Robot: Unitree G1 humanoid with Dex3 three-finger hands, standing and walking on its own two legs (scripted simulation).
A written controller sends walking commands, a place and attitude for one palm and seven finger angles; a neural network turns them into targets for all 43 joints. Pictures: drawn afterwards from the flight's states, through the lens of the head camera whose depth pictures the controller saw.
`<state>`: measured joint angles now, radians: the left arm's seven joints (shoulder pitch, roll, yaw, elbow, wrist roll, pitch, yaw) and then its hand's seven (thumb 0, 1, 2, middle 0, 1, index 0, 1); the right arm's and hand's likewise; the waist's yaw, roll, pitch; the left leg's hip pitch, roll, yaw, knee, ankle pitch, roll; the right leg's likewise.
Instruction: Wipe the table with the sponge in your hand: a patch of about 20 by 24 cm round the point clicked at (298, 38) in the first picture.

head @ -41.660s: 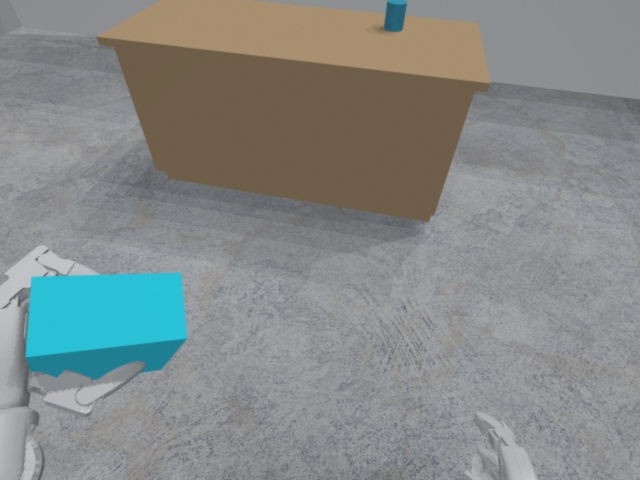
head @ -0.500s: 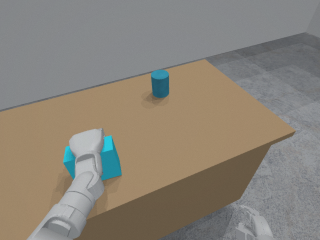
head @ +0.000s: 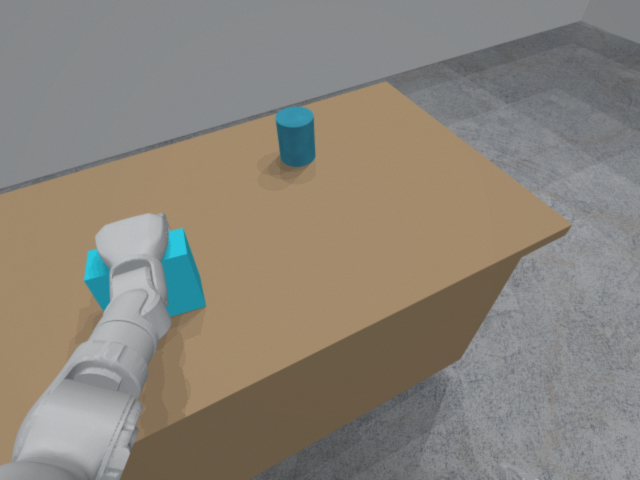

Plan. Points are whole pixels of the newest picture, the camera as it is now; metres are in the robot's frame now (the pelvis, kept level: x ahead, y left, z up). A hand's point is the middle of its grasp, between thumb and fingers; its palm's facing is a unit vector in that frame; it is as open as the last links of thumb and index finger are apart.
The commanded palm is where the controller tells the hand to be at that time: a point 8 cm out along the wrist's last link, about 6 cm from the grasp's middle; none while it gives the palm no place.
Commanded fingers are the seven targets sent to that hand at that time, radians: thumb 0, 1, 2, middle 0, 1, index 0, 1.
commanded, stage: wipe forward along the middle lane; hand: left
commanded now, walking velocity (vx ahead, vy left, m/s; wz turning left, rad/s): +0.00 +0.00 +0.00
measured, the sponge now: (154, 288) +0.39 +0.27 -0.01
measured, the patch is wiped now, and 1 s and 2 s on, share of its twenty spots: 1.00 1.00 1.00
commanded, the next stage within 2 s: slide back across to the first lane in 0.76 s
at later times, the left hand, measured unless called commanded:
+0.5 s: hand (137, 241) +0.45 +0.29 +0.03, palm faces -0.11 +0.00 -0.99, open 10.3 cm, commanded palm +0.43 +0.28 +0.06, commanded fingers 0.00 0.10 1.30 -1.20 -1.60 -1.20 -1.60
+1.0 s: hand (136, 226) +0.48 +0.31 +0.03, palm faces -0.11 -0.02 -0.99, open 10.3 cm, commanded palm +0.45 +0.30 +0.07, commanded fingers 0.00 0.10 1.30 -1.20 -1.60 -1.20 -1.60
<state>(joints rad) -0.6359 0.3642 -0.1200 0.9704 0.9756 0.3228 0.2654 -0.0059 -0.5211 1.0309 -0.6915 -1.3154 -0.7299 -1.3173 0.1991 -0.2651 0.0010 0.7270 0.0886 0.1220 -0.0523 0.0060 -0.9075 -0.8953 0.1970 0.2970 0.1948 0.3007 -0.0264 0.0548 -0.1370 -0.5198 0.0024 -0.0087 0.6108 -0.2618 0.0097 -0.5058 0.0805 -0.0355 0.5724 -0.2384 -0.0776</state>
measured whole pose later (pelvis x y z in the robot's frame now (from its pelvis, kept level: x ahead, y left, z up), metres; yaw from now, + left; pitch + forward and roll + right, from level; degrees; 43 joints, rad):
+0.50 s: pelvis +0.01 +0.03 +0.00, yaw +0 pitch +14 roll -2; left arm -0.84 0.40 -0.11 1.16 1.01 0.32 0.29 0.00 -0.53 1.03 -0.70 -1.31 -0.74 -1.31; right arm 0.22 -0.25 0.00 0.74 0.07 0.09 -0.03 0.00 -0.91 -0.90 0.20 0.30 0.20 0.30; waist -0.06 0.04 -0.15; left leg -0.62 -0.02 -0.01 0.66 -0.28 0.04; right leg -0.59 0.06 -0.03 0.59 -0.25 -0.04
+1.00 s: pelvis +0.01 +0.04 -0.01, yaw -1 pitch +17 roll -3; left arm -0.95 0.45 -0.05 1.27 1.04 0.32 0.29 0.00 -0.53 1.03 -0.71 -1.31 -0.75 -1.31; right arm 0.28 -0.25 0.00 0.76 0.05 0.08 0.00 0.00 -0.91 -0.89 0.20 0.30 0.20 0.30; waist -0.11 0.05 -0.17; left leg -0.71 -0.01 0.01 0.72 -0.31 0.06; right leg -0.67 0.07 -0.02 0.63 -0.26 -0.03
